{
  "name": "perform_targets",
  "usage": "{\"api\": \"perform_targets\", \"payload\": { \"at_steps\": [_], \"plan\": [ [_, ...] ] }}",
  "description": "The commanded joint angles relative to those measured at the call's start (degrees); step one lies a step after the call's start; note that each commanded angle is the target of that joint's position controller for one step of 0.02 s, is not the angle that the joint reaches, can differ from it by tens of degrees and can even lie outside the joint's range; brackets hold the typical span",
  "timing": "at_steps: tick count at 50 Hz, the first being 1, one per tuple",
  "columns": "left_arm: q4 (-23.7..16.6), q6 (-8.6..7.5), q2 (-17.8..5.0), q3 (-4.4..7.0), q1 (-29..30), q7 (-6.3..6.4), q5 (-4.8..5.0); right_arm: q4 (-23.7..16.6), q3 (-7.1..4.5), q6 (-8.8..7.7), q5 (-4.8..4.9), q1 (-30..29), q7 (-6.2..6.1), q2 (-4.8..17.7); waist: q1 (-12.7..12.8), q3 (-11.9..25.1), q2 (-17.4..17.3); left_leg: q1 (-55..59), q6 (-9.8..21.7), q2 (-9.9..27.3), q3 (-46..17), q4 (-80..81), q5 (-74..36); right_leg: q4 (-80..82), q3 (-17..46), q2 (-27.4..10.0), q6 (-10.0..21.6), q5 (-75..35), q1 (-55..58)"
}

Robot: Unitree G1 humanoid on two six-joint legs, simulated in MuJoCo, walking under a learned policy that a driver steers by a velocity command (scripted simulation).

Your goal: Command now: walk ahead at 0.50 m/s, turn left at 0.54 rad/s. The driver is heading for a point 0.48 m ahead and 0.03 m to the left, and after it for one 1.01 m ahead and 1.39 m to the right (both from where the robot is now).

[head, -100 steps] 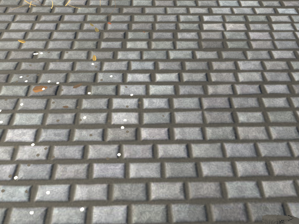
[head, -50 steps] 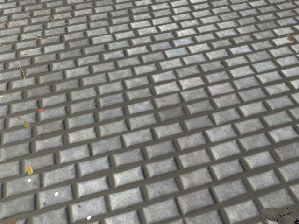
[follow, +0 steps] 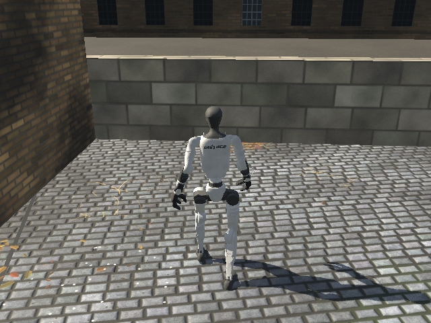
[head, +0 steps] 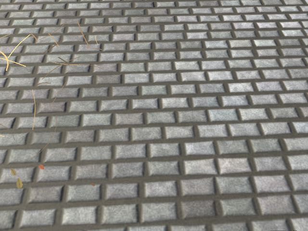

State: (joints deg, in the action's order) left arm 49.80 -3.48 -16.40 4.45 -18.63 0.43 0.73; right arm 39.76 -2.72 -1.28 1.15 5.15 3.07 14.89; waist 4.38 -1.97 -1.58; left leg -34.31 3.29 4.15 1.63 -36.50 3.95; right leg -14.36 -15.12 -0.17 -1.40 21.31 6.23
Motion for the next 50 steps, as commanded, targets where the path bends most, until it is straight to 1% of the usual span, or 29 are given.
{"api": "perform_targets", "payload": {
  "at_steps": [1, 2, 3, 4, 5, 6, 7, 8, 9, 11, 14, 17, 20, 23, 25, 26, 28, 29, 30, 31, 32, 33, 34, 35, 38, 40, 43, 47, 50],
  "plan": [
    [-3.1, 0.85, -12.3, 2.96, 2.1, 0.81, 0.73, -4.3, -2.98, -0.37, 0.05, 3.4, 0.33, 7.6, -6.3, 2.9, 6.5, 8.7, 3.6, -5.4, 5.0, 0.6, 7.5, -13.2, 2.8, -15.9, 7.3, -60.9, 0.1],
    [-3.4, 1.13, -11.9, 2.65, 2.9, 1.04, 0.89, -1.9, -4.79, -0.24, 0.20, 12.5, -0.28, 10.5, -11.3, 7.7, 5.3, 22.2, 5.8, -7.9, 5.0, 4.3, 4.4, -25.3, 1.3, -13.7, 5.4, -59.7, -5.2],
    [-4.5, 0.64, -9.2, 1.51, 1.7, 1.13, -0.63, -0.1, -6.75, 0.42, 0.39, 21.0, -1.61, 15.8, -14.1, 13.0, -2.4, 39.7, 9.4, -0.2, -8.4, 5.8, 3.4, -43.5, 1.2, -10.8, 2.6, -39.0, -20.2],
    [-7.6, -1.10, -1.4, -0.94, -2.9, 0.23, -2.08, -1.1, -6.89, -0.27, 0.61, 17.8, -1.67, 20.4, -6.6, 17.9, -14.2, 55.3, 20.0, 12.7, -41.5, 13.0, 14.4, -61.2, 9.1, 1.8, -0.5, 12.2, -44.3],
    [-8.0, -3.22, -6.5, -0.19, 3.8, -0.61, 0.15, -2.4, -5.42, -1.12, 0.24, 19.3, -1.30, 15.3, -11.3, 21.3, -6.5, 56.6, 19.8, 14.6, -47.5, 19.3, 18.3, -65.5, 20.3, 0.7, 0.7, 12.6, -50.2],
    [-9.8, -4.29, -8.3, 0.31, 8.4, -1.00, 1.91, -1.9, -4.62, -1.87, -0.19, 17.4, -1.18, 12.6, -11.3, 13.4, -4.4, 51.0, 17.2, 13.1, -39.2, 20.0, 13.7, -63.7, 20.0, -1.7, 2.0, 7.0, -53.9],
    [-9.6, -4.85, -7.6, 0.09, 8.8, -0.66, 1.12, -2.2, -4.19, -2.21, 0.00, 14.0, -1.24, 11.3, -8.7, 8.9, 0.0, 42.8, 15.2, 10.4, -32.3, 19.8, 7.7, -58.8, 19.9, -4.2, 2.5, 2.1, -51.6],
    [-8.9, -4.81, -7.8, 0.45, 8.6, -0.29, -0.40, -2.9, -3.69, -2.22, -0.24, 10.4, -1.43, 9.6, -6.4, 6.1, 0.9, 35.5, 13.9, 8.3, -27.3, 20.4, 1.6, -53.9, 19.8, -5.7, 2.0, -0.8, -47.8],
    [-8.6, -4.18, -8.1, 0.78, 7.4, -0.34, -0.86, -4.0, -3.17, -2.26, -0.96, 8.3, -1.72, 8.4, -4.5, 5.5, -0.3, 31.0, 13.6, 7.0, -24.8, 21.7, -2.7, -51.9, 20.2, -6.7, 1.6, -2.8, -44.0],
    [-8.7, -2.87, -7.0, 0.74, 6.5, -0.40, -1.38, -4.3, -3.27, -2.50, -0.83, 7.8, -2.16, 8.8, -3.2, 4.9, -0.5, 26.1, 14.2, 5.8, -22.1, 23.4, -8.2, -47.8, 19.3, -6.6, -0.2, -4.4, -41.3],
    [-10.2, -1.98, -4.9, -0.01, 11.0, -0.25, -1.68, -3.3, -3.68, -2.55, -0.54, 9.8, -3.32, 10.5, -4.2, 2.7, -0.7, 22.1, 13.0, 3.5, -17.1, 24.4, -10.5, -37.2, 18.0, -5.3, -2.6, -12.9, -41.8],
    [-10.5, -2.35, -2.8, -1.14, 15.7, -1.14, -1.19, -1.8, -3.18, -2.45, -0.52, 11.8, -3.77, 9.5, -7.0, 2.1, -2.8, 21.0, 9.8, 1.0, -12.0, 24.5, -5.9, -23.6, 16.6, -3.9, -2.5, -26.4, -37.3],
    [-11.5, -2.73, -3.7, -1.28, 19.8, -1.96, -0.10, 0.3, -3.11, -2.79, -0.54, 14.9, -3.48, 10.2, -9.4, 0.4, -3.3, 24.3, 9.2, 3.9, -12.9, 24.8, -1.2, -18.8, 16.5, -3.6, -0.9, -31.1, -37.2],
    [-12.9, -2.98, -5.0, -1.10, 22.1, -2.77, 0.12, 2.3, -3.30, -2.52, -0.68, 16.7, -3.44, 10.7, -9.9, -1.4, -2.9, 33.7, 8.7, 8.1, -13.7, 22.5, -5.3, -16.4, 16.9, -3.6, 2.3, -24.7, -43.1],
    [-13.1, -3.02, -5.5, -0.99, 20.7, -3.40, 0.22, 3.1, -3.56, -2.10, -0.69, 16.4, -3.74, 11.2, -8.7, -1.3, -3.3, 37.9, 7.5, 9.6, -12.7, 20.0, -12.2, -15.7, 16.5, -3.0, 4.4, -19.4, -43.2],
    [-12.5, -2.97, -6.2, -0.66, 18.2, -3.53, 0.22, 3.0, -3.66, -1.90, -0.75, 15.3, -3.90, 11.6, -7.2, 0.2, -3.8, 38.7, 6.6, 9.1, -11.2, 17.3, -20.6, -15.5, 15.4, -1.7, 5.5, -16.9, -39.6],
    [-9.0, -2.71, -9.4, 1.25, 5.6, -3.19, -0.21, 2.2, -3.23, -1.27, -1.14, 13.3, -4.34, 11.1, -0.7, 8.9, -2.0, 35.5, 3.9, 4.8, -5.9, 1.3, -36.7, -14.4, 13.2, 1.8, 8.5, -19.1, -20.8],
    [-8.0, -2.42, -12.9, 2.04, -2.7, -2.90, -0.31, 0.8, -2.23, -1.22, -2.41, 14.3, -4.81, 9.1, 1.6, 15.9, 4.8, 24.8, 1.6, 1.4, -3.0, -15.6, -21.0, -14.6, 26.9, -7.1, 12.1, -21.4, -5.5],
    [-7.2, -2.30, -16.0, 2.77, -4.6, -3.40, -0.05, -0.2, -0.83, -2.44, -2.19, 21.3, -4.03, 4.0, -2.7, 19.7, 20.4, 0.9, -3.0, -9.5, -3.2, -33.8, 23.2, -7.5, 56.0, -18.0, 22.1, -8.8, 12.0],
    [-7.6, -2.19, -10.6, 1.49, -4.5, -3.44, 1.20, 0.1, -1.10, -3.78, -1.25, 17.8, -3.41, 8.2, 0.1, 18.6, 13.5, -6.3, -2.4, -7.0, -9.8, -38.5, 26.8, -2.8, 60.6, -17.8, 20.7, 2.3, 13.6],
    [-8.5, -1.92, -8.8, 1.01, -1.4, -2.99, 0.73, -1.6, -1.64, -4.84, 0.22, 11.3, -2.82, 10.2, 0.8, 10.9, 9.3, -9.5, -1.9, -4.5, -9.4, -38.0, 21.7, -1.9, 53.0, -16.4, 18.6, 0.8, 7.2],
    [-9.3, -1.65, -8.9, 0.96, 1.0, -2.70, 0.00, -2.4, -1.39, -5.59, -0.19, 7.8, -2.89, 9.6, 0.0, 7.2, 3.4, -8.4, -1.7, -2.5, -8.4, -35.0, 17.9, -1.4, 47.8, -14.3, 17.4, -4.7, 0.5],
    [-9.8, -1.46, -8.0, 0.67, 2.8, -2.52, -0.21, -2.9, -1.66, -5.94, -1.43, 6.0, -3.05, 9.5, -1.3, 4.3, 1.1, -7.0, -2.2, -1.1, -7.8, -30.6, 15.6, -0.6, 43.9, -12.5, 17.1, -11.5, -5.0],
    [-10.2, -1.47, -7.4, 0.28, 3.5, -2.24, -0.70, -3.1, -1.85, -5.82, -2.02, 6.6, -3.12, 9.1, -3.0, 4.4, 2.6, -3.8, -2.6, -0.2, -8.0, -27.8, 13.8, 0.2, 41.4, -10.9, 17.0, -16.6, -8.1],
    [-10.4, -1.31, -7.6, 0.44, 3.3, -1.51, -0.07, -3.3, -1.66, -4.66, -2.22, 7.7, -3.38, 7.4, -4.5, 3.9, 4.9, -2.0, -5.0, 0.1, -6.5, -21.0, 13.0, 1.8, 37.2, -9.1, 17.8, -23.8, -12.8],
    [-10.0, -1.09, -9.1, 0.95, 1.9, -0.73, 0.15, -4.3, -1.30, -4.19, -2.25, 4.3, -3.70, 6.4, -3.7, 2.4, 4.5, -2.8, -6.6, -0.5, -5.7, -14.4, 7.8, 2.6, 34.8, -7.9, 17.4, -25.6, -15.4],
    [-9.0, -0.32, -9.6, 1.18, -0.3, 0.17, 0.55, -5.5, -0.76, -4.55, -2.06, -1.9, -3.50, 4.9, -1.6, 1.7, 5.5, 1.0, -7.5, -2.5, -5.4, -2.6, -3.6, 1.8, 31.7, -4.7, 14.5, -24.6, -18.5],
    [-7.5, 0.72, -9.3, 1.25, -4.2, 0.71, 0.99, -7.1, -0.73, -5.47, -1.11, -8.3, -2.51, 5.0, 0.6, 1.5, 6.1, 5.5, -7.0, -5.2, -5.7, 6.0, -8.8, -1.0, 34.6, -5.0, 13.0, -21.3, -17.4],
    [-7.3, 1.44, -9.1, 1.42, -4.6, 1.08, 0.96, -7.3, -1.42, -6.21, -0.74, -8.9, -2.00, 6.7, -0.2, 1.4, 7.2, 6.9, -5.5, -5.6, -7.3, 10.1, -4.2, -5.2, 39.6, -6.8, 12.2, -20.4, -11.9]
  ]
}}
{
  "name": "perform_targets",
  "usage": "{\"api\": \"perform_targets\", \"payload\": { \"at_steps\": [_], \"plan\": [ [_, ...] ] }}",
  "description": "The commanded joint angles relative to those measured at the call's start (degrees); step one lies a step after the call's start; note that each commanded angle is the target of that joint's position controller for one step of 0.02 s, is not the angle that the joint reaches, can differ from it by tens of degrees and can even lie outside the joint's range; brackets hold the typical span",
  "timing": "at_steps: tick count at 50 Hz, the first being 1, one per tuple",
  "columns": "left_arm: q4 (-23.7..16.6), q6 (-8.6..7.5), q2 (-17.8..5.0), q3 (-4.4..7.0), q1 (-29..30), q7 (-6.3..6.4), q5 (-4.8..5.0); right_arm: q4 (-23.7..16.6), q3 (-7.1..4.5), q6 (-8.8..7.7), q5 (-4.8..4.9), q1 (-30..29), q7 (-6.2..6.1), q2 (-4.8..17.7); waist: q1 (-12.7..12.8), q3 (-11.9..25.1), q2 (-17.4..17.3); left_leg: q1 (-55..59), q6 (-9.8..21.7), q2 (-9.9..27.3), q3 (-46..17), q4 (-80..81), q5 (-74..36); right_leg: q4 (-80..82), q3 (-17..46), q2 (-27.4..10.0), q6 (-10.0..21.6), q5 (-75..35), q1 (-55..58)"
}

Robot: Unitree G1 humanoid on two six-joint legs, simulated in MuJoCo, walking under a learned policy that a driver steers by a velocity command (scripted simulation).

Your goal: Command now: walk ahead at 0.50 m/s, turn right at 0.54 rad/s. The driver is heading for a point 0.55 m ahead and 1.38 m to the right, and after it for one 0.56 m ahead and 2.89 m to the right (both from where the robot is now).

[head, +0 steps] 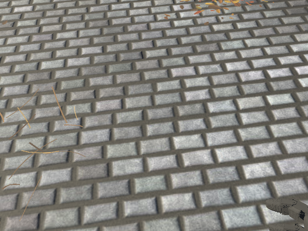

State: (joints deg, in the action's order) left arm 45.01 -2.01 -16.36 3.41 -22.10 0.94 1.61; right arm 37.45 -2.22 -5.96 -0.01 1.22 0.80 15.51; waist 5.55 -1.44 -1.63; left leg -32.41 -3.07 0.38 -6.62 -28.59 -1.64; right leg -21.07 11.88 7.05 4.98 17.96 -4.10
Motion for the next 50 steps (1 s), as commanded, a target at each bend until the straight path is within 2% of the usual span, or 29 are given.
{"api": "perform_targets", "payload": {
  "at_steps": [1, 2, 3, 4, 5, 6, 7, 8, 9, 10, 12, 14, 20, 23, 25, 27, 28, 29, 30, 31, 32, 33, 34, 35, 36, 39, 44, 47, 50],
  "plan": [
    [-2.7, 0.16, -9.3, 2.64, -0.4, 0.64, -0.01, -4.6, -2.29, -1.76, 0.53, -3.4, 0.25, 6.9, -2.5, 1.0, 8.3, 7.0, 1.8, -1.7, 0.9, 2.8, 3.8, -0.2, 13.7, -14.5, 5.4, -18.8, -0.9],
    [-3.1, 0.31, -8.9, 2.61, 0.7, 0.58, -0.08, -3.7, -2.85, -2.00, 0.50, 0.4, 0.03, 7.8, -4.7, 2.4, 8.8, 12.4, 3.1, -1.7, 1.8, 4.7, 4.0, -3.1, 13.7, -13.7, 4.5, -21.9, -1.3],
    [-3.9, 0.22, -7.4, 2.07, 1.8, 0.30, -0.33, -2.4, -3.69, -2.23, -0.05, 6.4, -0.38, 9.4, -7.8, 6.9, 8.0, 22.9, 5.4, 0.5, 1.1, 5.5, 3.2, -10.1, 11.6, -11.0, 2.9, -24.8, -3.7],
    [-5.2, -0.02, -4.5, 0.98, 2.1, 0.05, -1.31, -1.7, -4.54, -2.15, -0.84, 15.3, -0.95, 12.4, -11.6, 15.3, 2.8, 38.4, 9.3, 9.8, -7.5, 3.4, 6.3, -25.1, 7.0, -7.6, 0.9, -16.6, -11.1],
    [-6.4, -0.52, -0.8, -0.27, -6.6, -0.04, 0.06, 0.4, -5.42, -1.23, -1.07, 19.8, -0.75, 16.0, -8.0, 21.9, -15.7, 55.9, 18.9, 22.7, -32.4, 6.5, 15.4, -42.1, -0.4, 0.3, -2.7, 14.5, -31.2],
    [-5.1, -0.60, -6.5, 0.53, -6.5, 0.12, 0.65, 0.0, -4.49, -0.83, 0.32, 19.0, -0.47, 10.9, -8.9, 18.2, -11.9, 53.2, 18.2, 23.8, -38.1, 9.4, 27.7, -49.7, -0.2, -5.1, -3.4, 15.5, -38.4],
    [-5.7, -0.37, -9.7, 1.50, -0.1, 0.05, 0.41, -0.5, -3.57, -0.54, 0.33, 16.4, -0.67, 7.5, -10.4, 10.2, -5.8, 45.7, 15.6, 20.8, -29.1, 10.7, 27.3, -51.6, -1.1, -7.1, -3.9, 10.0, -40.1],
    [-6.3, -0.15, -9.4, 1.66, 3.2, 0.12, -0.11, -0.5, -3.13, -0.19, -0.18, 13.6, -0.67, 6.8, -9.5, 5.4, -1.9, 38.6, 13.9, 18.2, -21.7, 12.1, 20.7, -50.8, -3.1, -8.9, -4.5, 5.7, -38.7],
    [-7.1, -0.19, -8.7, 1.83, 5.3, -0.07, -0.66, 0.1, -2.78, -0.03, -0.36, 12.1, -0.63, 5.8, -8.6, 2.0, -1.7, 33.3, 13.5, 16.2, -16.7, 13.6, 14.8, -48.5, -3.6, -10.3, -4.9, 3.1, -38.1],
    [-7.5, -0.01, -7.6, 1.89, 5.2, -0.46, -0.42, 0.5, -2.44, -0.12, -0.79, 11.3, -0.67, 5.1, -7.2, 1.0, -3.3, 29.7, 12.8, 14.5, -12.4, 15.1, 11.3, -47.1, -3.9, -11.7, -4.9, 1.5, -35.8],
    [-8.0, 0.57, -5.1, 1.48, 4.9, -0.88, 0.11, 1.5, -2.58, -0.51, -0.42, 11.0, -0.51, 5.1, -6.4, 0.6, -4.9, 26.5, 13.3, 13.4, -7.0, 17.7, 8.2, -45.0, -5.6, -12.9, -5.2, 0.2, -34.4],
    [-9.4, 0.91, -4.0, 1.16, 7.0, -1.06, -0.24, 2.6, -3.12, -0.85, -0.14, 11.1, -0.49, 6.6, -6.2, -0.2, -3.8, 25.7, 14.5, 14.0, -3.5, 19.7, 4.8, -41.7, -6.0, -13.8, -5.9, -2.4, -36.1],
    [-11.6, -0.08, -2.8, 0.32, 15.2, -2.74, -0.34, 5.0, -3.77, -0.13, 0.02, 12.3, -0.85, 9.7, -8.7, -1.1, -1.4, 27.9, 12.8, 12.4, 8.8, 20.0, -3.7, -24.2, -9.3, -13.2, -5.4, -19.0, -34.3],
    [-13.7, -0.18, -2.7, 0.11, 20.2, -3.69, -0.19, 6.6, -4.11, 0.65, 0.73, 15.1, -0.96, 11.2, -10.2, -2.4, -1.3, 31.7, 11.7, 13.8, 11.4, 19.2, -4.7, -18.3, -11.5, -12.3, -4.1, -19.3, -33.6],
    [-15.1, -0.04, -3.4, 0.40, 21.8, -4.22, -0.21, 7.4, -4.47, 1.37, 1.34, 15.9, -1.02, 12.2, -9.9, -2.8, -1.7, 35.2, 10.7, 15.1, 12.8, 16.8, -9.9, -15.9, -13.0, -11.3, -2.5, -15.0, -33.2],
    [-15.5, 0.32, -5.3, 1.39, 19.4, -4.37, -0.59, 7.4, -4.98, 2.13, 1.78, 15.7, -1.38, 14.0, -7.4, -0.2, -3.5, 37.4, 9.4, 15.3, 15.1, 9.5, -28.0, -14.9, -16.2, -7.8, -0.2, -8.8, -27.2],
    [-14.5, 0.57, -7.1, 2.46, 14.4, -4.24, -0.70, 7.3, -5.18, 2.59, 1.95, 15.4, -1.64, 14.7, -4.2, 2.9, -3.8, 36.9, 8.6, 14.6, 16.5, 1.6, -36.1, -13.9, -17.7, -5.4, 1.4, -7.2, -20.1],
    [-12.0, 0.85, -10.0, 4.24, 4.8, -3.64, -0.51, 7.0, -4.76, 2.84, 1.97, 14.9, -1.93, 13.9, 1.0, 7.8, -2.4, 31.5, 6.8, 12.7, 18.2, -10.4, -35.8, -10.5, -17.6, -3.3, 3.6, -10.7, -6.2],
    [-10.1, 1.52, -14.9, 5.97, -4.1, -2.34, -0.18, 5.9, -3.35, 2.50, 0.07, 16.6, -2.02, 10.5, 3.7, 13.5, 5.5, 16.2, 4.3, 10.0, 18.4, -28.9, -13.2, -10.0, -3.9, -11.7, 7.4, -12.1, 11.9],
    [-11.3, 0.75, -19.8, 6.01, -0.9, -2.41, 0.06, 2.5, -0.95, 0.91, -1.42, 21.2, -1.07, 3.7, -3.6, 19.9, 17.8, -6.9, 1.5, -2.1, 10.5, -46.4, 36.0, -2.5, 29.9, -24.9, 18.2, 0.7, 27.0],
    [-12.3, -0.04, -14.2, 4.60, -2.5, -2.71, -0.16, 2.4, -1.99, -0.83, 0.66, 14.4, -0.27, 9.4, 1.7, 22.2, 10.1, -12.6, 2.4, -0.3, 0.8, -50.7, 34.8, 3.1, 33.7, -25.6, 17.2, 5.7, 27.4],
    [-11.6, -0.79, -11.8, 3.75, -0.6, -2.80, -0.59, 0.7, -2.33, -1.73, 2.31, 10.0, 0.06, 10.8, 1.4, 13.5, 8.3, -15.9, 3.5, 1.9, 1.6, -48.7, 29.0, 3.9, 25.5, -23.9, 14.8, 1.4, 20.9],
    [-11.7, -1.12, -10.7, 3.34, 2.7, -2.72, -0.51, 1.0, -2.00, -2.17, 1.48, 9.5, -0.31, 9.9, -1.2, 9.0, 3.4, -13.3, 3.7, 4.2, 1.8, -43.9, 24.2, 4.0, 19.1, -21.3, 13.0, -4.7, 12.5],
    [-12.2, -1.15, -9.4, 2.90, 6.2, -2.58, -0.87, 1.4, -2.29, -2.12, 0.06, 9.6, -0.68, 10.1, -3.5, 6.2, 2.6, -9.5, 3.1, 5.6, 1.9, -39.2, 21.6, 4.6, 14.5, -19.4, 11.9, -11.4, 5.3],
    [-13.1, -1.19, -8.3, 2.41, 8.3, -2.36, -1.56, 1.7, -2.54, -1.51, -0.34, 10.8, -0.65, 10.3, -5.5, 5.4, 3.8, -5.8, 2.7, 6.5, 1.5, -37.4, 19.9, 5.9, 12.0, -18.0, 11.7, -15.8, 0.5],
    [-12.3, -1.58, -8.6, 2.45, 8.6, -1.59, -1.27, 1.8, -2.20, 0.12, -0.96, 11.1, -0.72, 8.3, -6.8, 3.9, 4.1, -2.7, 0.1, 5.9, 2.9, -31.2, 16.9, 7.9, 7.5, -16.3, 12.5, -23.1, -6.8],
    [-9.7, -1.02, -10.2, 2.99, 4.7, -0.16, -0.63, -0.8, -0.81, 0.15, -0.76, 0.2, -0.26, 5.1, -3.0, 1.0, 5.4, 0.9, -1.5, 2.2, 3.6, -10.3, -0.9, 7.5, 2.7, -11.7, 8.6, -17.1, -11.5],
    [-8.0, -0.72, -10.7, 3.22, 1.7, -0.02, -0.16, -2.2, -0.95, -0.41, 0.20, -4.0, 0.42, 6.0, -1.5, 0.5, 6.1, 4.3, -0.9, 0.3, 2.8, -3.9, -4.1, 5.9, 5.8, -12.9, 7.5, -12.5, -10.4],
    [-7.1, -0.27, -9.9, 3.15, 1.0, 0.22, -0.03, -2.4, -1.89, -0.96, 0.46, -3.4, 0.82, 8.2, -2.5, 0.7, 7.5, 6.0, 0.9, 0.1, 1.1, -0.2, 1.1, 0.9, 10.9, -14.8, 6.3, -11.0, -5.2]
  ]
}}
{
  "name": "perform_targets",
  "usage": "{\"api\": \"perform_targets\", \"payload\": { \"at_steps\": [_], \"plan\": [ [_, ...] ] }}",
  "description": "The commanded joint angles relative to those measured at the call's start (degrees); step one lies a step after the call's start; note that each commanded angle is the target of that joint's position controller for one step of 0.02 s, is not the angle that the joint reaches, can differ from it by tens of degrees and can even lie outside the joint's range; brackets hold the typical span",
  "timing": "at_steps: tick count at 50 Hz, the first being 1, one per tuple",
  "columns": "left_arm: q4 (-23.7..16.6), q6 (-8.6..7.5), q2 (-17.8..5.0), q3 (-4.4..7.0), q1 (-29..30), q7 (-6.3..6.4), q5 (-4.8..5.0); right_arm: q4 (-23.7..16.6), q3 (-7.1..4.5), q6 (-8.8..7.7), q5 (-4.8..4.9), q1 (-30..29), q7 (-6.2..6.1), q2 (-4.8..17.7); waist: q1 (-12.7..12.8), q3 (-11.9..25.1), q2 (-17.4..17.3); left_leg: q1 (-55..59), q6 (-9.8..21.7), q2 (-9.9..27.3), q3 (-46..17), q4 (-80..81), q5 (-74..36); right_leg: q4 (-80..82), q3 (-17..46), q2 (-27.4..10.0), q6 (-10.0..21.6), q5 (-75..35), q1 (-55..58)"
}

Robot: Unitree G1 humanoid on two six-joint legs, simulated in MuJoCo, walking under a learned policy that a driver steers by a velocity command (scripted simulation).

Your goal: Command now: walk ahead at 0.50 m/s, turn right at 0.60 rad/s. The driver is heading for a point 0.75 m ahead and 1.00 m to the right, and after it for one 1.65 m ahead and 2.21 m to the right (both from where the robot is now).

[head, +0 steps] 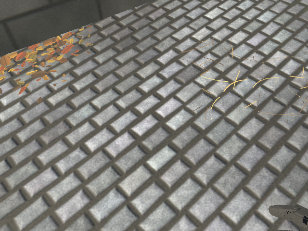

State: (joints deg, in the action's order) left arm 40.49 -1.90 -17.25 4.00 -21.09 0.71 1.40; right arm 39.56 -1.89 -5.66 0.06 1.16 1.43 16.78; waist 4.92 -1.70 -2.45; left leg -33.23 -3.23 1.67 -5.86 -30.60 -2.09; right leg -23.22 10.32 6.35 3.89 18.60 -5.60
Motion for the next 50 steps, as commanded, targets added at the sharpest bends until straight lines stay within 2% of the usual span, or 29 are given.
{"api": "perform_targets", "payload": {
  "at_steps": [1, 2, 3, 4, 5, 6, 7, 8, 9, 11, 15, 19, 22, 24, 26, 27, 28, 29, 30, 31, 32, 33, 34, 35, 38, 40, 43, 47, 50],
  "plan": [
    [-2.5, -0.17, -9.0, 2.64, 0.3, 0.48, 0.06, -4.2, -2.57, -1.48, 0.44, -1.8, 0.16, 7.5, -2.8, 1.2, 9.3, 8.8, 1.9, -1.3, 0.6, 2.3, 4.5, 1.3, 13.7, -14.4, 6.8, -12.6, -2.9],
    [-2.6, 0.06, -8.3, 2.46, 1.0, 0.45, 0.00, -3.3, -3.06, -1.69, 0.37, 1.7, -0.03, 7.9, -4.7, 2.2, 9.8, 13.5, 3.1, -1.6, 1.6, 4.1, 5.4, -1.4, 13.9, -13.4, 5.9, -13.9, -3.1],
    [-2.9, 0.03, -6.2, 1.71, 1.1, 0.31, -0.25, -2.3, -3.89, -1.94, -0.20, 7.2, -0.42, 9.4, -7.4, 5.9, 9.0, 22.7, 5.1, 0.2, 1.0, 5.0, 5.7, -8.2, 11.9, -10.5, 4.1, -15.6, -4.9],
    [-3.8, -0.08, -2.6, 0.38, 0.1, 0.16, -1.20, -1.6, -4.70, -2.02, -0.98, 15.4, -0.92, 12.4, -10.3, 14.2, 2.3, 37.3, 8.5, 10.0, -8.4, 4.1, 8.7, -24.3, 7.0, -6.7, 1.9, -6.8, -11.7],
    [-5.3, -0.56, 0.0, -0.50, -8.0, 0.09, 0.75, 0.6, -5.80, -1.07, -1.16, 20.0, -0.61, 16.6, -6.8, 20.7, -17.3, 54.2, 18.1, 22.3, -35.8, 9.9, 22.7, -42.7, -0.1, 0.4, -2.0, 16.3, -32.0],
    [-3.8, -0.55, -6.3, 0.53, -6.6, 0.40, 1.22, -0.3, -4.70, -0.83, 0.19, 18.7, -0.27, 11.1, -8.2, 16.5, -10.7, 51.4, 16.8, 22.3, -40.1, 13.5, 36.9, -49.8, 1.3, -4.5, -2.8, 14.0, -38.8],
    [-4.6, -0.24, -9.4, 1.50, 0.2, 0.41, 0.77, -0.8, -3.82, -0.55, 0.22, 16.2, -0.56, 7.9, -9.7, 9.2, -5.6, 44.4, 14.2, 19.7, -30.6, 14.4, 35.0, -51.1, 0.0, -6.3, -3.1, 8.7, -40.1],
    [-5.1, 0.08, -9.0, 1.59, 3.2, 0.54, 0.16, -1.1, -3.28, -0.22, -0.45, 13.2, -0.64, 6.9, -8.8, 5.3, -1.9, 37.6, 12.8, 17.2, -23.0, 15.0, 26.8, -50.0, -1.8, -8.2, -3.4, 4.7, -38.0],
    [-5.6, 0.00, -7.9, 1.57, 5.1, 0.37, -0.52, -0.4, -2.85, -0.10, -0.75, 12.1, -0.63, 5.6, -8.0, 2.3, -1.7, 32.5, 12.9, 14.9, -18.1, 16.2, 20.3, -47.2, -1.7, -9.5, -3.4, 2.1, -36.8],
    [-5.4, 0.09, -5.0, 1.18, 4.0, -0.18, 0.08, 0.8, -2.43, -0.56, -0.99, 11.9, -0.64, 4.3, -6.2, 1.4, -4.4, 27.7, 12.7, 11.9, -11.1, 18.7, 14.0, -43.6, -2.5, -10.9, -3.2, -0.1, -32.2],
    [-6.4, 0.00, -2.1, 0.11, 7.8, -0.53, -0.64, 3.3, -3.16, -1.11, -0.04, 13.5, -0.48, 6.7, -6.1, 0.2, -2.4, 27.6, 15.7, 12.7, -5.3, 21.8, 4.7, -33.4, -3.8, -11.3, -3.9, -4.1, -34.3],
    [-7.5, -1.28, -0.9, -0.93, 14.4, -1.83, -0.84, 4.9, -3.36, -0.29, 0.74, 14.6, -0.68, 8.6, -7.9, -0.5, -1.6, 27.8, 14.5, 10.7, 1.6, 22.5, -0.6, -19.3, -7.6, -11.6, -4.0, -15.5, -31.1],
    [-8.8, -1.82, -1.0, -1.18, 19.8, -2.59, -0.38, 6.9, -3.48, 0.47, 1.28, 18.3, -0.76, 9.8, -9.8, -1.4, -1.7, 29.2, 13.7, 11.3, 3.1, 21.9, -0.7, -12.8, -9.7, -10.3, -3.7, -18.1, -28.0],
    [-9.8, -1.93, -1.9, -0.95, 21.8, -2.92, -0.17, 8.1, -3.62, 1.13, 1.65, 19.8, -0.80, 10.5, -9.6, -2.1, -2.3, 32.2, 13.1, 13.1, 2.8, 20.8, -2.6, -10.0, -9.9, -9.6, -2.5, -15.7, -27.5],
    [-9.8, -2.03, -3.3, -0.35, 20.5, -3.10, -0.39, 8.8, -3.83, 1.83, 1.98, 19.7, -1.04, 11.4, -7.5, -1.2, -3.1, 34.6, 12.0, 13.9, 3.4, 17.2, -10.5, -7.4, -11.0, -8.2, -0.7, -12.5, -23.5],
    [-8.5, -2.05, -4.6, 0.45, 16.1, -2.98, -0.73, 8.9, -3.82, 2.14, 2.19, 18.8, -1.24, 11.8, -4.4, 1.6, -3.0, 34.3, 10.9, 12.8, 5.3, 11.7, -19.2, -5.0, -12.5, -6.7, 0.6, -13.2, -16.2],
    [-5.8, -1.88, -7.0, 1.88, 8.0, -2.57, -0.99, 9.0, -3.34, 2.30, 2.01, 19.0, -1.44, 10.8, -0.5, 6.7, -2.0, 31.2, 9.4, 10.3, 7.7, 2.0, -24.1, -4.0, -13.3, -5.4, 2.2, -14.4, -4.0],
    [-3.7, -1.46, -10.9, 3.22, -2.2, -1.78, -1.33, 7.7, -2.07, 2.05, 0.56, 18.8, -1.62, 8.1, 3.6, 14.4, 2.7, 19.9, 7.0, 7.7, 9.6, -14.1, -10.9, -6.1, -3.6, -14.0, 5.4, -15.7, 12.9],
    [-3.0, -1.23, -16.3, 3.97, -4.4, -1.59, -1.42, 5.9, 0.24, 0.97, -0.20, 24.9, -1.15, 1.0, -0.3, 21.4, 18.1, -1.9, 3.4, -2.7, 8.8, -34.7, 28.9, -0.4, 24.1, -28.0, 14.8, -5.2, 29.5],
    [-3.1, -1.38, -10.8, 2.63, -4.8, -1.69, -0.91, 6.8, -1.05, -0.10, 0.98, 21.6, -0.85, 6.5, 2.1, 21.8, 13.1, -8.2, 3.9, -1.2, 0.8, -42.0, 35.2, 4.5, 30.3, -28.2, 14.8, 1.2, 28.1],
    [-3.1, -1.77, -8.9, 1.73, -1.1, -1.78, -0.95, 4.9, -1.90, -0.76, 2.39, 16.6, -0.57, 9.1, 1.4, 13.1, 11.4, -12.1, 4.6, 1.5, 1.3, -42.8, 30.8, 5.5, 22.0, -26.1, 12.5, -1.6, 21.5],
    [-3.3, -1.99, -7.5, 1.26, 2.4, -1.86, -1.04, 4.5, -1.75, -0.97, 2.14, 14.0, -0.78, 8.4, -0.2, 8.8, 8.1, -10.7, 4.7, 3.8, 2.5, -40.3, 25.7, 6.4, 15.3, -23.4, 11.2, -7.3, 14.3],
    [-3.3, -2.15, -6.2, 0.86, 5.0, -2.14, -1.27, 4.3, -1.92, -0.95, 0.88, 12.7, -0.96, 8.1, -1.9, 5.5, 6.8, -8.6, 4.2, 5.0, 2.8, -36.8, 22.5, 7.9, 11.4, -21.2, 10.7, -13.1, 7.9],
    [-3.4, -2.39, -5.1, 0.53, 6.5, -2.25, -1.73, 4.4, -2.04, -0.55, 0.40, 13.6, -0.92, 7.6, -4.0, 4.7, 7.6, -5.0, 3.9, 6.1, 2.3, -34.8, 20.2, 9.5, 9.1, -19.6, 10.4, -16.9, 3.5],
    [-2.6, -3.07, -5.6, 0.93, 7.0, -2.00, -1.03, 4.4, -1.56, 0.66, -0.22, 14.0, -0.89, 4.9, -6.1, 3.4, 6.6, -1.8, 2.0, 5.8, 2.8, -28.6, 17.5, 13.4, 5.8, -18.3, 11.9, -20.0, -2.5],
    [-1.5, -3.12, -7.0, 1.47, 6.0, -1.32, -0.79, 2.8, -1.22, 0.92, -0.63, 9.2, -1.01, 4.2, -5.4, 1.0, 5.7, -3.2, 0.7, 5.3, 2.9, -21.0, 12.4, 14.9, 3.8, -17.5, 11.9, -19.5, -4.3],
    [-0.1, -2.65, -8.4, 1.97, 3.5, -0.45, -0.59, 1.2, -0.64, 0.40, -0.48, 2.2, -0.49, 3.1, -3.3, -0.5, 5.8, -0.1, 0.1, 3.0, 3.0, -8.2, 1.6, 14.7, 0.8, -15.1, 9.6, -17.3, -6.2],
    [2.1, -2.15, -9.4, 2.38, -0.8, 0.01, 0.16, -0.7, -0.72, -0.26, 0.40, -4.1, 0.30, 4.3, -1.5, -1.0, 5.9, 4.4, 0.5, 0.8, 2.0, -0.6, -2.8, 12.0, 3.0, -16.2, 8.2, -13.5, -5.2],
    [2.7, -1.51, -9.6, 2.61, -1.3, 0.42, 0.06, -0.9, -1.55, -0.82, 0.48, -3.4, 0.48, 6.6, -2.8, -0.5, 7.3, 7.8, 2.1, 0.5, 1.1, 2.5, 1.9, 7.5, 6.7, -17.8, 6.6, -12.3, -1.8]
  ]
}}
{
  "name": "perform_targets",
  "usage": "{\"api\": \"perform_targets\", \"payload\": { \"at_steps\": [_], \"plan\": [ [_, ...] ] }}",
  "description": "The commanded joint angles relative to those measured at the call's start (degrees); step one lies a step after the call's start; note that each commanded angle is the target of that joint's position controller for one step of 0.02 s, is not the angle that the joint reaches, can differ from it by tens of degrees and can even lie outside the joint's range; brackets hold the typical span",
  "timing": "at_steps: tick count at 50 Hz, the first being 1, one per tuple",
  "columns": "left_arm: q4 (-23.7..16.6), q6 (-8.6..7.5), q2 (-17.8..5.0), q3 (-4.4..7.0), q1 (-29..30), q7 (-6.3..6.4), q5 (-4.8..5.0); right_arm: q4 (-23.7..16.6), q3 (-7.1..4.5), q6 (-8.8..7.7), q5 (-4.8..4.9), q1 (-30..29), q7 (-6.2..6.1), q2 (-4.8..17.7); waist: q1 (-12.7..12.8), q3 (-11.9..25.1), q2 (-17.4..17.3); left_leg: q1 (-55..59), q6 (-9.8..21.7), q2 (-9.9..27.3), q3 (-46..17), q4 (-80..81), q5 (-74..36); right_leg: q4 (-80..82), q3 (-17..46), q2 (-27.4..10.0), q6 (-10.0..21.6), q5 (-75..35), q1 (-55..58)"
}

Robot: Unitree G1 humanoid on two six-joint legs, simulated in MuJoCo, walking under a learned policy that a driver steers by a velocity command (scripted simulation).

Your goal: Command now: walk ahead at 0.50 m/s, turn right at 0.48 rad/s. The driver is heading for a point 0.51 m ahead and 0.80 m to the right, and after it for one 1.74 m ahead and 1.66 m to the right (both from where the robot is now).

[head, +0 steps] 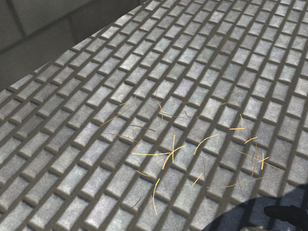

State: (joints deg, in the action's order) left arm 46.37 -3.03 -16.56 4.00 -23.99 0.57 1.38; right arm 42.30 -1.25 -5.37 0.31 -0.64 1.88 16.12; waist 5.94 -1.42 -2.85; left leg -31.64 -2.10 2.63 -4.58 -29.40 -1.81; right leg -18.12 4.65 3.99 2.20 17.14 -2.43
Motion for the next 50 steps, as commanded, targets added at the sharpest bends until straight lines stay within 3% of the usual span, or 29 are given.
{"api": "perform_targets", "payload": {
  "at_steps": [1, 2, 3, 4, 5, 6, 7, 9, 13, 15, 19, 23, 24, 25, 26, 27, 28, 29, 30, 32, 37, 41, 43, 44, 45, 46, 47, 48, 50],
  "plan": [
    [-3.1, -0.01, -10.1, 2.63, 1.8, 0.61, -0.08, -3.1, -2.55, -1.29, 0.24, 0.4, -0.05, 7.8, -5.0, -0.1, 8.3, 9.3, 1.7, -0.7, 0.7, 2.2, 4.0, -0.1, 13.0, -15.2, 7.6, -12.1, -4.8],
    [-3.1, 0.28, -8.8, 2.21, 1.9, 0.63, -0.26, -1.8, -3.29, -1.40, 0.09, 5.1, -0.34, 8.9, -7.3, 2.2, 8.2, 16.1, 3.0, -1.1, 1.7, 3.8, 5.4, -4.7, 12.3, -13.0, 6.4, -14.5, -5.7],
    [-3.9, 0.33, -6.0, 1.16, 2.1, 0.48, -0.73, -0.6, -4.24, -1.64, -0.63, 12.3, -0.78, 11.1, -10.6, 8.3, 6.0, 28.2, 5.5, 3.4, -1.6, 2.9, 6.1, -16.0, 9.9, -9.3, 4.6, -13.0, -10.0],
    [-5.6, -0.08, -1.7, -0.12, -1.9, 0.47, -0.67, 0.2, -5.55, -1.25, -1.43, 19.7, -1.26, 15.9, -11.2, 17.6, -5.6, 48.5, 11.4, 16.2, -18.8, 3.8, 12.2, -36.0, 2.8, -2.0, 0.6, 1.9, -26.4],
    [-6.5, -0.71, -2.4, -0.31, -4.7, 0.50, 0.49, 1.3, -5.46, -0.51, -0.75, 21.9, -0.75, 15.0, -10.2, 20.6, -16.8, 53.0, 16.1, 22.1, -38.4, 11.1, 26.4, -49.0, 2.9, -1.1, -0.6, 18.0, -38.6],
    [-5.8, -0.56, -7.8, 1.13, -1.6, 0.53, 1.35, 0.5, -4.17, -0.36, -0.26, 18.7, -0.74, 10.0, -10.6, 12.9, -9.1, 46.6, 14.2, 20.4, -33.7, 13.2, 32.8, -54.4, 5.2, -4.5, -0.7, 14.0, -42.6],
    [-6.4, -0.16, -8.8, 1.53, 2.4, 0.55, 1.12, 0.1, -3.56, -0.16, -0.24, 15.7, -0.85, 7.8, -10.1, 7.4, -5.2, 39.7, 12.2, 18.3, -25.0, 13.7, 28.9, -54.6, 3.4, -6.6, -0.8, 9.4, -42.6],
    [-6.7, 0.68, -7.2, 1.80, 4.8, 0.47, 0.28, 0.4, -2.75, -0.17, -0.94, 11.0, -0.90, 4.7, -7.4, 2.1, -4.0, 29.1, 11.0, 13.9, -13.8, 16.6, 17.7, -49.9, 2.7, -9.9, -1.1, 3.0, -38.5],
    [-8.3, 2.19, -3.8, 1.36, 7.0, 0.12, 0.06, 1.8, -3.58, -1.16, -1.11, 9.6, -1.30, 6.3, -5.9, -0.9, -2.7, 23.4, 12.5, 13.0, -2.4, 20.4, 0.5, -44.7, 1.3, -11.2, -2.3, -2.6, -36.3],
    [-9.6, 2.20, -3.2, 1.10, 8.3, 0.03, -0.69, 2.1, -4.07, -0.77, -1.04, 8.3, -1.88, 7.8, -5.1, -1.2, -2.1, 23.0, 12.5, 12.0, 4.6, 18.2, -18.7, -37.3, -0.7, -10.2, -3.4, -6.4, -34.6],
    [-11.5, 1.94, -2.4, 0.79, 12.7, -2.11, -0.83, 2.4, -4.47, 1.07, -0.05, 9.0, -3.18, 9.5, -6.9, 1.8, -2.6, 24.5, 10.6, 9.9, 12.5, 15.2, -23.0, -22.3, -5.6, -7.6, -3.1, -18.2, -26.3],
    [-12.6, 2.86, -6.3, 2.62, 9.8, -3.76, -1.17, 2.3, -5.30, 2.56, 2.29, 8.1, -3.58, 11.4, -4.1, 3.8, -3.0, 27.7, 8.8, 11.8, 12.7, 4.6, -24.2, -15.4, -6.9, -5.0, 0.1, -13.0, -19.8],
    [-11.5, 2.74, -8.0, 3.60, 5.3, -3.66, -1.32, 2.0, -5.21, 2.87, 2.65, 7.3, -3.68, 10.9, -1.5, 5.7, -1.6, 26.3, 7.2, 10.1, 13.9, -3.0, -23.2, -10.8, -7.7, -3.1, 1.7, -15.8, -13.7],
    [-10.2, 2.52, -11.1, 4.85, 0.7, -2.65, -1.72, 2.2, -4.56, 2.87, 1.85, 9.6, -3.40, 9.0, 0.3, 8.3, 3.2, 22.3, 4.0, 6.0, 15.0, -14.2, -15.4, -6.0, -6.1, -2.6, 4.0, -27.4, -4.8],
    [-11.4, 2.52, -16.0, 5.33, 1.0, -1.05, -1.86, 0.9, -2.58, 3.17, -2.27, 13.2, -2.81, 3.2, -3.4, 11.9, 19.1, 6.9, -0.3, -0.4, 15.9, -33.0, 31.2, -8.9, 12.5, -16.9, 9.6, -62.1, 7.8],
    [-15.2, 1.95, -17.5, 4.45, 6.2, -1.17, -3.66, 0.8, -1.93, 3.33, -1.56, 18.7, -2.12, 4.0, -6.7, 22.1, 19.7, -2.7, -2.6, -7.2, 4.8, -50.0, 45.9, -8.2, 32.5, -29.5, 23.2, -66.2, 14.0],
    [-16.6, 1.95, -13.7, 3.96, 8.8, -1.80, -2.87, 1.8, -2.98, 4.02, -0.38, 15.6, -2.00, 8.9, -3.3, 23.7, 10.6, -2.7, -1.8, -4.3, -1.2, -51.4, 40.7, -6.0, 27.5, -25.9, 21.2, -58.5, 10.3],
    [-16.6, 1.99, -12.0, 3.36, 12.2, -1.89, -1.97, 1.1, -3.13, 4.81, 0.34, 12.8, -2.41, 9.2, -4.4, 17.9, 8.0, -3.6, -1.0, -2.8, -1.2, -49.4, 36.6, -6.1, 21.2, -22.1, 17.2, -50.9, 4.9],
    [-16.2, 2.57, -10.5, 3.02, 13.7, -1.54, -1.22, 1.8, -3.09, 5.69, -0.31, 11.4, -3.38, 8.2, -5.0, 14.3, 4.0, -3.6, -1.1, -1.6, -1.3, -46.2, 32.7, -5.0, 18.5, -19.1, 13.7, -42.0, -0.3],
    [-16.1, 3.72, -10.0, 2.51, 15.3, -0.58, -1.42, 1.5, -3.42, 7.23, -0.59, 11.1, -4.15, 8.5, -6.8, 10.7, 6.9, 1.5, -1.7, -2.6, -1.1, -43.2, 29.0, -2.9, 16.4, -16.0, 12.0, -35.7, -10.0],
    [-16.7, 4.28, -10.3, 2.88, 17.8, 1.36, -1.43, 0.8, -3.17, 7.04, -0.54, 11.5, -3.69, 6.4, -7.6, 10.6, 12.9, 7.9, -1.8, -4.1, 1.9, -22.8, 22.9, 4.8, 18.0, -10.4, 9.3, 10.2, -16.3],
    [-15.9, 4.52, -11.0, 3.48, 16.1, 1.66, -0.87, 1.3, -3.34, 5.71, -0.57, 14.1, -2.51, 6.6, -8.0, 9.6, 14.7, 16.8, 0.3, -5.7, 4.0, -12.1, 25.5, 6.5, 20.0, -9.9, 7.4, 19.0, -20.1],
    [-16.3, 4.99, -10.1, 3.40, 18.1, 1.71, -0.11, 3.5, -3.49, 4.92, -0.69, 20.3, -2.06, 6.8, -11.3, 7.2, 14.6, 24.9, 3.3, -5.5, 5.5, -1.0, 22.3, 6.0, 19.2, -7.5, 4.5, 21.4, -25.5],
    [-17.3, 5.16, -8.4, 3.06, 20.4, 1.78, 0.10, 6.0, -3.93, 4.61, -1.48, 26.5, -2.19, 8.2, -14.0, 5.0, 12.0, 32.1, 5.5, -2.7, 4.6, 8.5, 21.9, 0.4, 15.1, -3.2, 0.2, 20.9, -32.1],
    [-15.8, 5.39, -2.3, 1.84, 15.6, 1.73, 0.58, 6.1, -4.59, 4.32, -1.05, 26.1, -2.48, 10.6, -10.6, 5.9, -5.1, 35.3, 7.4, 12.9, -11.6, 12.2, 32.7, -23.8, 5.6, 2.4, -0.9, 18.6, -38.5],
    [-18.7, 4.29, -5.4, 2.49, 16.9, 1.13, 0.39, 2.7, -5.35, 3.64, -2.81, 18.7, -2.14, 15.2, -8.0, -1.1, -13.2, 25.1, 13.9, 21.8, -31.0, 20.3, 46.4, -32.9, 4.3, 2.8, -0.7, 11.0, -49.4],
    [-18.3, 3.59, -9.1, 3.41, 17.5, 0.73, 0.21, 0.6, -5.47, 2.79, -2.82, 13.2, -2.95, 14.2, -6.0, -4.3, -11.2, 21.2, 14.9, 22.1, -31.2, 22.2, 49.9, -38.9, 7.3, -0.8, -0.5, 5.3, -50.1],
    [-16.5, 3.50, -10.1, 3.82, 15.0, 0.26, -0.36, -0.1, -4.69, 2.09, -1.47, 10.1, -3.74, 10.9, -4.5, -4.8, -9.2, 22.0, 11.8, 18.5, -24.2, 22.2, 44.5, -42.0, 6.7, -1.2, -1.0, -0.2, -49.2],
    [-13.9, 3.66, -8.2, 3.51, 12.3, -0.25, -1.62, -0.1, -4.03, 1.67, -0.34, 11.6, -4.36, 8.9, -5.0, -3.1, -6.4, 23.6, 8.4, 14.1, -13.1, 22.0, 34.9, -48.5, 3.0, -1.9, -2.9, -5.1, -46.4]
  ]
}}
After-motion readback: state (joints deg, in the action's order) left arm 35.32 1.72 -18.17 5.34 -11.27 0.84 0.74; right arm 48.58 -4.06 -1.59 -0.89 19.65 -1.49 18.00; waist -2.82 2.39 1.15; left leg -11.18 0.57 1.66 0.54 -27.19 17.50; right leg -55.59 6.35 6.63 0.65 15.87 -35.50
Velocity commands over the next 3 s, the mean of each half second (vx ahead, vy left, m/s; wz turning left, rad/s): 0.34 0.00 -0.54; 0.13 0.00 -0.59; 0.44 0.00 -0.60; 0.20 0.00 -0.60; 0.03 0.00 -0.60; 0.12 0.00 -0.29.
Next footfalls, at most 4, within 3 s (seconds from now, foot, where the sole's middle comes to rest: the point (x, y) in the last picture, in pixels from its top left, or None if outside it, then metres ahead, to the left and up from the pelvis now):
0.06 left None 0.21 0.14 -0.78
0.50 right None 0.37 -0.14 -0.78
0.90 left None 0.37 0.09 -0.78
1.36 right None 0.35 -0.30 -0.78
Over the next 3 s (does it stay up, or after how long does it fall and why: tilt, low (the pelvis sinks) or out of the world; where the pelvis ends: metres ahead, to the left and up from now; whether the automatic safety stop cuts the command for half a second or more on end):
stays up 0.48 -0.44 0.01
